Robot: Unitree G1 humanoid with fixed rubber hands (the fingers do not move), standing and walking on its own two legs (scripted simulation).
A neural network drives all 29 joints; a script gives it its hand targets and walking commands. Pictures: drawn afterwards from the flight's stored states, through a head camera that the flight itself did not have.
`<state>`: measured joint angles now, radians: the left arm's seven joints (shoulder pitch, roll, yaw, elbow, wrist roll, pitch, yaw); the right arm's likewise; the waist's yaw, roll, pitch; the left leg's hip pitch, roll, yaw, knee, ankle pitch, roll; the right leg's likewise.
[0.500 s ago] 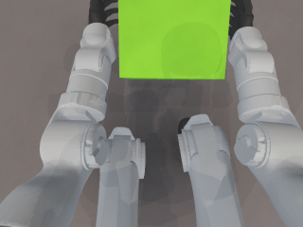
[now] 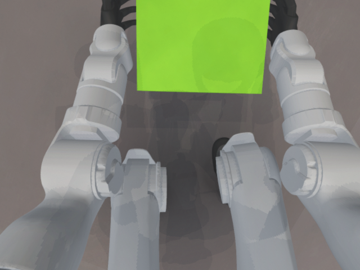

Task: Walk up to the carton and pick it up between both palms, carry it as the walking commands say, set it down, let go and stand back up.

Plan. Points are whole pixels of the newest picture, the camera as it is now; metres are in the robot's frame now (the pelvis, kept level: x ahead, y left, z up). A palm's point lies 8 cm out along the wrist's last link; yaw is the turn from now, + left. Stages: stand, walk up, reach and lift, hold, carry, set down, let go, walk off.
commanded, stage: set down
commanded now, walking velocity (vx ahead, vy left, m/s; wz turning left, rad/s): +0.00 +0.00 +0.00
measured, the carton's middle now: (194, 43) +0.50 -0.07 -0.25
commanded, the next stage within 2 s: none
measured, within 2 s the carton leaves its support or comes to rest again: neither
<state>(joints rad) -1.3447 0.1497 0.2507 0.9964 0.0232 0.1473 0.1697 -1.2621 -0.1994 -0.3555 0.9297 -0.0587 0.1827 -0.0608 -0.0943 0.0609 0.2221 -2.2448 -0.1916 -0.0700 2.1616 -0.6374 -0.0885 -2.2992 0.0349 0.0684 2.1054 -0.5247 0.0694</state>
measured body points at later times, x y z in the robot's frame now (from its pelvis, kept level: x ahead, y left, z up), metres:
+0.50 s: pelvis +0.00 +0.00 -0.01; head +0.35 -0.03 +0.26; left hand +0.55 +0.07 -0.18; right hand +0.50 -0.23 -0.18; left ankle +0.09 +0.12 -0.35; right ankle +0.12 -0.14 -0.35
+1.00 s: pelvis -0.01 +0.00 +0.00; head +0.36 -0.02 +0.25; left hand +0.55 +0.10 -0.19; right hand +0.50 -0.26 -0.18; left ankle +0.09 +0.12 -0.35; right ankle +0.12 -0.14 -0.35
